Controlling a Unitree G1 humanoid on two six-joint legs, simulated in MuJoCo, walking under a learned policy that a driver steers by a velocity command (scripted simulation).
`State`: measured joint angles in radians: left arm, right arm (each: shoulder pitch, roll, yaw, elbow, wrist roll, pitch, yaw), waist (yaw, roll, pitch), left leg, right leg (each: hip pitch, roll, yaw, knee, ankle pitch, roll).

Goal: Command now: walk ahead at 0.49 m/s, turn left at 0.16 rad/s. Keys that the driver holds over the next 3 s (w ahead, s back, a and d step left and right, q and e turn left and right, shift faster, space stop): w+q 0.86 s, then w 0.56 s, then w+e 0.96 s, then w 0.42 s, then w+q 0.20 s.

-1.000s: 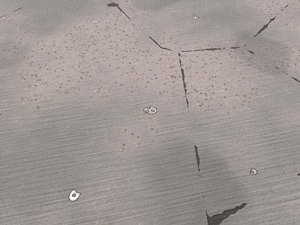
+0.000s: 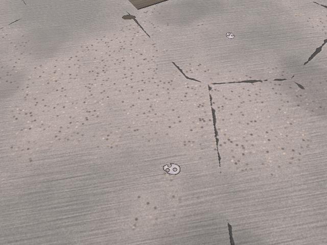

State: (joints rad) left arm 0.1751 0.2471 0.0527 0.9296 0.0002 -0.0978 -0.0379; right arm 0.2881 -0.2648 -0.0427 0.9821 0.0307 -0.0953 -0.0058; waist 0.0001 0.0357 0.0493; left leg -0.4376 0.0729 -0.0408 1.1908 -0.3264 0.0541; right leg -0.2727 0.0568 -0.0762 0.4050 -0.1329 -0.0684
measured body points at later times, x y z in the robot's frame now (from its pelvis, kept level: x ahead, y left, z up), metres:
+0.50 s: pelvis +0.29 +0.08 -0.01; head +0.33 +0.09 +0.44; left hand +0.30 +0.36 -0.14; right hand +0.49 -0.15 -0.12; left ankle +0.35 +0.16 -0.74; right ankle +0.18 -0.11 -0.63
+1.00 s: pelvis +0.58 +0.11 +0.00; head +0.61 +0.11 +0.45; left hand +0.58 +0.41 -0.10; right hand +0.79 -0.10 -0.13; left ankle +0.42 +0.17 -0.65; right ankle +0.68 +0.04 -0.74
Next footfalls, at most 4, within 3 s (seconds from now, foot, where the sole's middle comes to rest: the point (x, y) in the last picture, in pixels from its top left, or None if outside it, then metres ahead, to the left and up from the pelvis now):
0.38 left None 0.39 0.17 -0.78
0.88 right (159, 191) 0.72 0.06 -0.78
1.40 left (82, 172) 0.81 0.42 -0.78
1.94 right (109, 112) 1.19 0.34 -0.78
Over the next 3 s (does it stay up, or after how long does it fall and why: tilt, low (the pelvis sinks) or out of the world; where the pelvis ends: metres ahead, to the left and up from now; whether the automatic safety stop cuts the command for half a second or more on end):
stays up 1.57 0.42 -0.01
